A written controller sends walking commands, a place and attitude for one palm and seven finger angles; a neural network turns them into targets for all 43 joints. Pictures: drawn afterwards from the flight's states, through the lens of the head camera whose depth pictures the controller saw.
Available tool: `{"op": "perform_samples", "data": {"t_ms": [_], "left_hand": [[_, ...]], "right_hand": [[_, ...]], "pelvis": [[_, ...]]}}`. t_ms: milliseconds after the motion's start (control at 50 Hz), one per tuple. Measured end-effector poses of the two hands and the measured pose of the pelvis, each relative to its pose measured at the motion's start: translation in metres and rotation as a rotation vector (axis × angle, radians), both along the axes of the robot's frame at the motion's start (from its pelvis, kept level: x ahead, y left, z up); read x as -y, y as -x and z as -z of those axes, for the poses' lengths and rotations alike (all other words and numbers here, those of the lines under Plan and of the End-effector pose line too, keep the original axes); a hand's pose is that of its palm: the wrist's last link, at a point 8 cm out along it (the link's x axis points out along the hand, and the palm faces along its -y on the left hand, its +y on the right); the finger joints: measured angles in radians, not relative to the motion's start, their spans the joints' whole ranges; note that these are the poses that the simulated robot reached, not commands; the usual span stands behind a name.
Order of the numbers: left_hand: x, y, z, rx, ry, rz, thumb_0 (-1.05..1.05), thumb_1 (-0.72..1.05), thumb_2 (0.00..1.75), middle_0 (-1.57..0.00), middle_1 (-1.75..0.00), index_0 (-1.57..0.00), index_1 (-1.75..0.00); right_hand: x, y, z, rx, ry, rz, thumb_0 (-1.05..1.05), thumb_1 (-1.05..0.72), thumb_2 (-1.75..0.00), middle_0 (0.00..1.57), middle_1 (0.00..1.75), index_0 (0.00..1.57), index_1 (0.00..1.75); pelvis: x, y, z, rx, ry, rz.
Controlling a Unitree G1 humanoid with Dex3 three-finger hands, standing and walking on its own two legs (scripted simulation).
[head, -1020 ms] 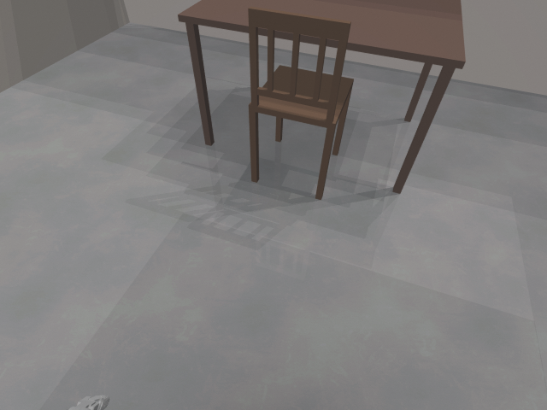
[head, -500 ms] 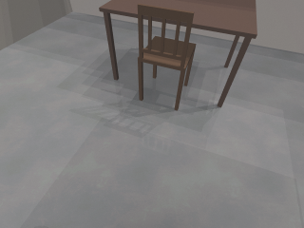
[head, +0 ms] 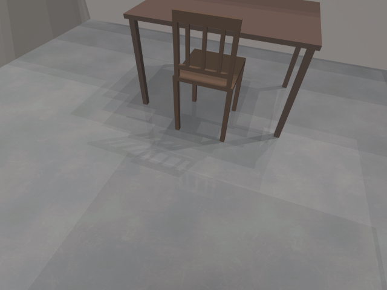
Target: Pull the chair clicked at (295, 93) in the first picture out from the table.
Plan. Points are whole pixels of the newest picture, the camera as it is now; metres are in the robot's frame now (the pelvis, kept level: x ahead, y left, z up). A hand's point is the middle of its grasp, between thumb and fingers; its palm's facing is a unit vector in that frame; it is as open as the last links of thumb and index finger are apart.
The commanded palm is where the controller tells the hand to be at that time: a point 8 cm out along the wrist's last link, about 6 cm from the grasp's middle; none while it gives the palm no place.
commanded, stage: look at it before walking up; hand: left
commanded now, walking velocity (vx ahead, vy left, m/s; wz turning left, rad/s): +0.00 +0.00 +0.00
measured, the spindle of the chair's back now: (204, 48) +1.31 +0.02 -0.11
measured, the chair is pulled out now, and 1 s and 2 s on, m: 0.00 0.00 0.00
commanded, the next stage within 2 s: walk to a spot facing it in 0.42 s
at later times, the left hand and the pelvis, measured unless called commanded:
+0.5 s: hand out of the picture +0.07 +0.24 -0.16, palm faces -0.02 -0.95 -0.32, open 7.4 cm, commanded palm none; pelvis +0.00 +0.00 +0.00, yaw +0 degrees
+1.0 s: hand out of the picture +0.10 +0.21 -0.18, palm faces +0.04 -0.99 -0.12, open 7.4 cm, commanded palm none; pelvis +0.10 +0.04 +0.00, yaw +2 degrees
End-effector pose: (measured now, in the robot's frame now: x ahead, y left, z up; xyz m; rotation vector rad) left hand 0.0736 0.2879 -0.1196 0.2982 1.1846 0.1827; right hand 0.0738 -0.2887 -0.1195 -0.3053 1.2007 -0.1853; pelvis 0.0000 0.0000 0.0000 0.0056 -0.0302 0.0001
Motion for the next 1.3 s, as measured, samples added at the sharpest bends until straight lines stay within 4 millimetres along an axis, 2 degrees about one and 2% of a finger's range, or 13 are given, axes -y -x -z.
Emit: {"op": "perform_samples", "data": {"t_ms": [340, 600, 700, 820, 880, 920, 980, 1060, 1120, 1180, 1220, 1260, 1300], "left_hand": [[0.000, 0.013, 0.003, -0.042, 0.003, -0.012, 0.01, 0.90, 0.89, -0.20, -0.30, -0.21, -0.30], [0.002, 0.013, 0.005, -0.043, 0.004, -0.021, 0.01, 0.90, 0.89, -0.20, -0.30, -0.20, -0.30], [0.015, 0.025, 0.020, -0.071, 0.063, -0.058, 0.01, 0.90, 0.89, -0.20, -0.30, -0.20, -0.30], [0.023, 0.054, 0.046, -0.179, 0.159, -0.137, 0.01, 0.90, 0.89, -0.20, -0.30, -0.20, -0.30], [0.025, 0.052, 0.047, -0.261, 0.181, -0.125, 0.01, 0.90, 0.89, -0.20, -0.30, -0.20, -0.30], [0.027, 0.037, 0.044, -0.268, 0.194, -0.115, 0.01, 0.90, 0.89, -0.20, -0.30, -0.20, -0.30], [0.028, -0.001, 0.039, -0.226, 0.207, -0.108, 0.01, 0.90, 0.89, -0.20, -0.30, -0.20, -0.29], [0.027, -0.066, 0.035, -0.149, 0.191, -0.088, 0.02, 0.92, 0.89, -0.20, -0.30, -0.20, -0.30], [0.029, -0.124, 0.034, -0.092, 0.175, -0.051, 0.02, 0.93, 0.89, -0.20, -0.30, -0.20, -0.29], [0.037, -0.188, 0.034, -0.025, 0.160, -0.010, 0.02, 0.93, 0.89, -0.20, -0.30, -0.20, -0.29], [0.045, -0.230, 0.037, 0.038, 0.151, 0.008, 0.01, 0.92, 0.89, -0.20, -0.30, -0.20, -0.29], [0.051, -0.261, 0.040, 0.112, 0.139, 0.004, 0.01, 0.92, 0.89, -0.20, -0.30, -0.20, -0.29], [0.055, -0.275, 0.038, 0.140, 0.144, -0.021, 0.01, 0.91, 0.89, -0.20, -0.30, -0.20, -0.29]], "right_hand": [[0.001, 0.002, 0.000, -0.019, 0.004, 0.003, 0.00, -0.90, -0.90, 0.21, 0.30, 0.20, 0.30], [-0.002, 0.000, 0.001, -0.018, 0.001, 0.002, 0.00, -0.90, -0.90, 0.21, 0.30, 0.20, 0.30], [-0.021, 0.010, 0.012, -0.071, -0.030, 0.005, 0.00, -0.90, -0.90, 0.20, 0.30, 0.20, 0.30], [-0.061, 0.020, 0.022, -0.142, -0.061, 0.031, 0.00, -0.90, -0.90, 0.20, 0.30, 0.20, 0.30], [-0.082, 0.032, 0.021, -0.160, -0.082, 0.089, 0.00, -0.90, -0.90, 0.20, 0.30, 0.20, 0.30], [-0.096, 0.044, 0.017, -0.205, -0.100, 0.123, 0.00, -0.90, -0.90, 0.20, 0.30, 0.20, 0.30], [-0.114, 0.063, 0.010, -0.304, -0.128, 0.162, 0.00, -0.90, -0.90, 0.20, 0.30, 0.20, 0.30], [-0.129, 0.074, 0.004, -0.423, -0.160, 0.213, 0.00, -0.90, -0.90, 0.20, 0.30, 0.20, 0.30], [-0.132, 0.069, 0.004, -0.480, -0.178, 0.249, 0.00, -0.90, -0.90, 0.21, 0.30, 0.20, 0.30], [-0.127, 0.053, 0.009, -0.520, -0.192, 0.277, 0.00, -0.90, -0.90, 0.21, 0.30, 0.20, 0.30], [-0.118, 0.035, 0.018, -0.541, -0.196, 0.279, 0.00, -0.90, -0.90, 0.21, 0.30, 0.20, 0.30], [-0.104, 0.008, 0.029, -0.544, -0.196, 0.266, 0.00, -0.90, -0.90, 0.21, 0.30, 0.20, 0.30], [-0.088, -0.033, 0.036, -0.495, -0.179, 0.237, 0.00, -0.90, -0.90, 0.21, 0.30, 0.20, 0.30]], "pelvis": [[0.001, -0.001, -0.001, -0.003, 0.001, 0.002], [0.000, -0.005, 0.000, -0.004, 0.003, 0.001], [-0.004, -0.020, 0.005, -0.015, 0.017, -0.013], [-0.026, -0.049, 0.014, -0.016, 0.022, -0.034], [-0.033, -0.066, 0.012, -0.018, 0.018, -0.015], [-0.035, -0.077, 0.008, -0.020, 0.018, -0.020], [-0.035, -0.096, 0.003, -0.026, 0.022, -0.027], [-0.033, -0.124, 0.002, -0.031, 0.022, -0.027], [-0.027, -0.150, 0.006, -0.032, 0.018, -0.022], [-0.018, -0.181, 0.013, -0.031, 0.016, -0.018], [-0.009, -0.205, 0.022, -0.027, 0.019, -0.023], [-0.001, -0.226, 0.031, -0.024, 0.011, -0.040], [0.002, -0.241, 0.031, -0.012, 0.024, -0.053]]}}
